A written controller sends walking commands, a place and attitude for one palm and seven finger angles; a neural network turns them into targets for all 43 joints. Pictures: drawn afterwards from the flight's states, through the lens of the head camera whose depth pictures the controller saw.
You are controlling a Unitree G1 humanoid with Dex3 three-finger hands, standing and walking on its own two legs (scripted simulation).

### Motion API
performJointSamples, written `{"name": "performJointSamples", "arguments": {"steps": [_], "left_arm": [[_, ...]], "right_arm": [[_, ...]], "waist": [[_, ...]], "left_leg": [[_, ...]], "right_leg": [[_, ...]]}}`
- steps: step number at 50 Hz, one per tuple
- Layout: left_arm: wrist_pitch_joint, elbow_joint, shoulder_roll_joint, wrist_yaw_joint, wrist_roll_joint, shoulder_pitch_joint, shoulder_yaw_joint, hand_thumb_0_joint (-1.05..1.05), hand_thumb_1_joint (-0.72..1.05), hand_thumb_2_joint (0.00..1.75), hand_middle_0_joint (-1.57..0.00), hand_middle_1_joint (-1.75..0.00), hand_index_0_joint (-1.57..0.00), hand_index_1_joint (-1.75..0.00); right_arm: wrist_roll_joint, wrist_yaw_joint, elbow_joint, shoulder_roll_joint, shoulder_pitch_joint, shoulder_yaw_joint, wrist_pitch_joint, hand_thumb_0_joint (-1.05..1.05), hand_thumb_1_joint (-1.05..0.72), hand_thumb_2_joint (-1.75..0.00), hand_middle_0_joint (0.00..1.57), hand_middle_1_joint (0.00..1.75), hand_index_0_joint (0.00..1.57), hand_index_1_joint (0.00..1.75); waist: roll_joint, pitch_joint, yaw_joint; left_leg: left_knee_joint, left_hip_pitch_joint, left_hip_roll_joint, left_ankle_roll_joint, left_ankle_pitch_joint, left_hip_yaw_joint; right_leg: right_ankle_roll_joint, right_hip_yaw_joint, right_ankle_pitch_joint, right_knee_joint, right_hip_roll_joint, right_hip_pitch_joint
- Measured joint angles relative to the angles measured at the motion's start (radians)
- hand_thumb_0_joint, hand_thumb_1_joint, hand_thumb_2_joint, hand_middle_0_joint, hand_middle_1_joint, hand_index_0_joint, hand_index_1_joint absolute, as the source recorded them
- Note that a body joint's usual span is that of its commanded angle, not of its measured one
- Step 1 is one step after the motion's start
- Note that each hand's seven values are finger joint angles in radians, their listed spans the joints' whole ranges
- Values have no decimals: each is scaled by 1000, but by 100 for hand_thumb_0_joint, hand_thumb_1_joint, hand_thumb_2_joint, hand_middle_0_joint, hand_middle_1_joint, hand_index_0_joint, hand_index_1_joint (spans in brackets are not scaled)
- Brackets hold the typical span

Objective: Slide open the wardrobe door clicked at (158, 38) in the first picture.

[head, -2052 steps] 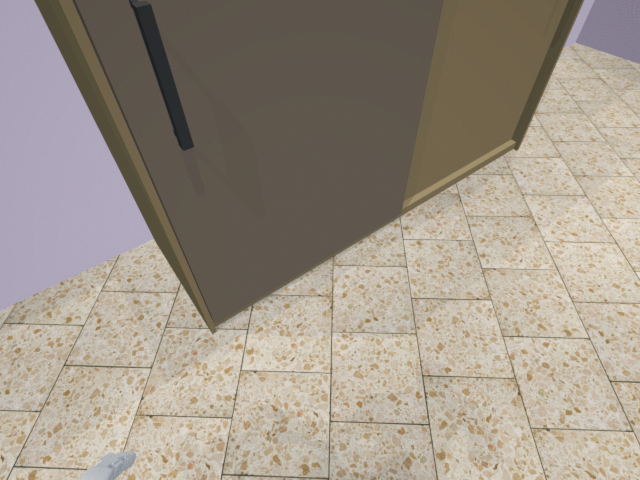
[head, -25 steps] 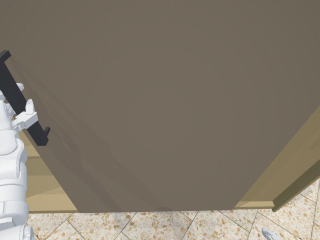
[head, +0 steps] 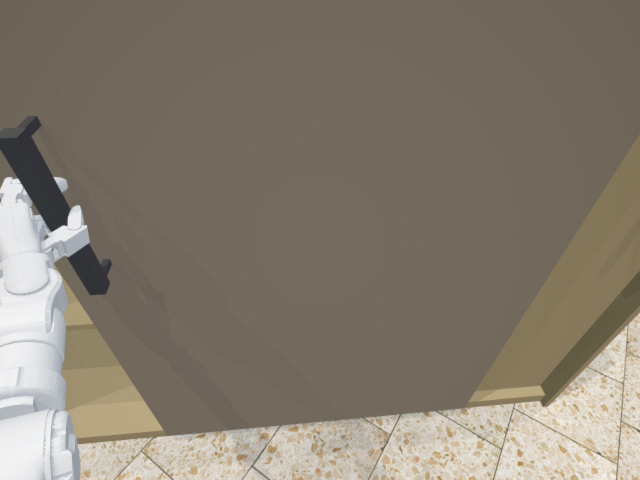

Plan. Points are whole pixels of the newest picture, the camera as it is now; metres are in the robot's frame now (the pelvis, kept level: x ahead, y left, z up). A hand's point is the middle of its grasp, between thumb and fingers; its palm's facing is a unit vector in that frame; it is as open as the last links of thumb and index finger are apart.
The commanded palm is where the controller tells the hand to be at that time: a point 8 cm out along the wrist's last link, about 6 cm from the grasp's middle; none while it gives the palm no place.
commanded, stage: stop walking and hold the door there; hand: left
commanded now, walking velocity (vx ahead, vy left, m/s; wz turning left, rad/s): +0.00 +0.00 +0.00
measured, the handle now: (69, 214) +0.42 +0.36 +0.13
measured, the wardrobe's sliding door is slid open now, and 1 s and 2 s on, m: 0.60 0.60 0.59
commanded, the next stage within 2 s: loosen the grip on the handle in 1.30 s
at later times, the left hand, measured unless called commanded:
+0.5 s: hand (70, 232) +0.38 +0.33 +0.14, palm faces +0.47 -0.85 -0.24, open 6.6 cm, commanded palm +0.33 +0.38 +0.13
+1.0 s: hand (67, 232) +0.37 +0.33 +0.15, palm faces +0.35 -0.91 -0.20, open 6.4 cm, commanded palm +0.34 +0.37 +0.13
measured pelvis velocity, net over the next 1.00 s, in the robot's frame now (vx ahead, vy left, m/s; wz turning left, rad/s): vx -0.05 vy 0.08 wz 0.05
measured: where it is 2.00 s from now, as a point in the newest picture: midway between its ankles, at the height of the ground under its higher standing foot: outside the picture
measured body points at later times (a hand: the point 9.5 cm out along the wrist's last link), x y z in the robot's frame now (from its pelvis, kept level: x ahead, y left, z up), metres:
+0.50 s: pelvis -0.01 +0.04 -0.02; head +0.00 +0.02 +0.43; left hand +0.35 +0.38 +0.16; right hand +0.16 -0.25 -0.11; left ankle +0.02 +0.17 -0.74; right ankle +0.06 -0.14 -0.74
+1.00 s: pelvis -0.05 +0.08 -0.01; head -0.04 +0.08 +0.44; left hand +0.35 +0.38 +0.16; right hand +0.04 -0.18 -0.13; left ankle +0.02 +0.17 -0.74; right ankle -0.04 -0.02 -0.74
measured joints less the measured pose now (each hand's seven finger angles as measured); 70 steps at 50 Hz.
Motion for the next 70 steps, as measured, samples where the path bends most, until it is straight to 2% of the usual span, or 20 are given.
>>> {"name": "performJointSamples", "arguments": {"steps": [7,13,16,20,22,24,25,26,29,31,33,36,39,43,45,48,53,57,60,70], "left_arm": [[-13,13,-7,3,-5,1,-13,-4,65,77,-30,-129,-22,-135],[-28,-2,-19,-5,-8,9,-7,-5,64,80,-32,-129,-21,-135],[-22,-23,-32,-4,-12,-6,-13,-5,64,81,-32,-129,-22,-135],[-14,-56,-62,-16,-11,-35,-30,-5,62,80,-34,-130,-23,-136],[-12,-77,-75,-34,-2,-51,-37,-6,61,80,-35,-131,-25,-136],[-13,-98,-83,-51,3,-67,-51,-6,59,79,-37,-133,-28,-137],[-8,-114,-86,-54,0,-79,-64,-7,58,79,-38,-134,-29,-137],[-1,-130,-87,-51,-4,-92,-78,-7,58,79,-39,-134,-30,-136],[-2,-148,-90,-35,-16,-116,-107,-7,60,77,-38,-135,-27,-134],[4,-149,-94,-28,-19,-129,-117,-7,62,76,-35,-134,-25,-133],[12,-144,-96,-25,-20,-145,-120,-6,64,75,-33,-134,-24,-133],[18,-125,-85,-30,-22,-162,-113,-6,65,73,-32,-134,-22,-133],[13,-96,-88,-34,-21,-168,-93,-6,66,74,-31,-132,-21,-134],[13,-56,-97,-57,-13,-192,-105,-5,65,75,-31,-133,-25,-136],[9,-41,-104,-66,-14,-198,-115,-4,64,75,-32,-134,-27,-136],[-1,-11,-109,-69,-18,-195,-135,-4,63,76,-32,-135,-29,-136],[-12,26,-112,-62,-24,-180,-158,-3,63,77,-32,-136,-31,-137],[-9,39,-106,-56,-25,-175,-163,-3,64,77,-32,-136,-31,-138],[-3,45,-105,-50,-25,-166,-159,-3,65,77,-30,-135,-30,-138],[-13,47,-113,-58,-28,-136,-152,-3,65,77,-30,-134,-30,-138]], "right_arm": [[1,2,11,3,7,-5,8,1,-90,-90,20,30,20,30],[2,6,0,5,-12,-10,29,1,-90,-90,20,30,20,30],[5,7,-9,-13,-44,-21,50,1,-90,-89,20,30,20,30],[14,5,-12,-43,-93,-38,71,1,-90,-89,20,30,20,30],[13,4,-12,-48,-114,-39,70,1,-90,-90,20,30,20,30],[11,0,-18,-51,-134,-34,72,1,-90,-90,20,30,20,30],[10,-5,-25,-52,-144,-35,72,1,-90,-90,20,30,20,30],[11,-9,-32,-46,-159,-37,73,1,-90,-90,20,30,20,30],[11,1,-67,-2,-175,-31,57,1,-90,-90,20,30,20,30],[11,12,-78,33,-168,-11,35,1,-90,-90,20,30,20,30],[11,25,-79,65,-156,12,20,1,-90,-90,20,30,20,30],[8,41,-77,95,-134,45,10,1,-90,-89,20,30,20,30],[4,47,-55,84,-126,56,17,1,-90,-89,20,30,21,30],[8,38,-24,64,-69,51,15,1,-90,-89,21,30,21,30],[6,31,-8,46,-42,46,16,1,-90,-89,21,30,21,30],[6,23,13,25,-15,27,26,1,-90,-89,21,30,21,30],[-3,7,21,6,3,9,19,1,-90,-89,20,30,20,30],[-2,7,13,4,-7,6,9,1,-90,-90,20,30,20,30],[-2,8,8,7,-20,7,8,1,-90,-90,20,30,20,30],[0,8,-5,22,-40,15,22,1,-90,-90,20,30,20,30]], "waist": [[2,-5,15],[34,4,24],[55,29,24],[53,59,25],[30,70,15],[12,78,-3],[7,88,-13],[-2,106,-12],[-2,140,18],[4,145,30],[6,148,37],[2,142,41],[63,163,17],[57,156,-1],[47,146,-6],[24,116,-1],[14,72,6],[15,63,7],[21,52,3],[34,21,13]], "left_leg": [[0,9,-7,-5,-10,-4],[37,-19,1,-13,-29,-24],[102,-57,-3,-43,-47,-50],[270,-110,-37,-80,-233,-128],[270,-103,-37,-87,-271,-144],[171,-57,-14,-95,-171,-144],[130,-49,-4,-93,-48,-120],[141,-55,-15,-81,-22,-106],[151,-63,-9,-43,-73,-71],[131,-68,1,-37,-64,-62],[110,-73,4,-36,-43,-55],[113,-95,0,-36,-33,-38],[126,-102,26,-44,-38,-56],[137,-97,7,-61,-105,-74],[100,-74,7,-41,3,-63],[94,-56,0,-8,-20,-46],[34,-31,2,-2,-7,-28],[20,-22,7,-7,1,-22],[17,-19,10,-12,-1,-22],[21,-19,13,-20,-15,-23]], "right_leg": [[7,-2,36,-5,-7,10],[7,-22,20,6,-2,2],[8,-35,8,34,-8,-12],[28,-31,-7,81,-53,-39],[48,-28,-11,102,-95,-54],[72,-27,-21,135,-133,-72],[81,-30,-30,162,-151,-83],[74,-17,-44,200,-160,-100],[41,17,-253,354,-97,-156],[32,-4,-286,408,-43,-161],[27,-30,-272,379,0,-132],[10,-52,-190,189,36,-38],[-68,-70,-78,111,70,-7],[-70,-81,-77,98,55,10],[-59,-84,-87,107,49,21],[-39,-68,-99,109,41,29],[-13,-47,-137,69,48,41],[-28,-49,-29,8,51,63],[-42,-48,-32,0,55,68],[-45,-48,-48,-1,59,70]]}}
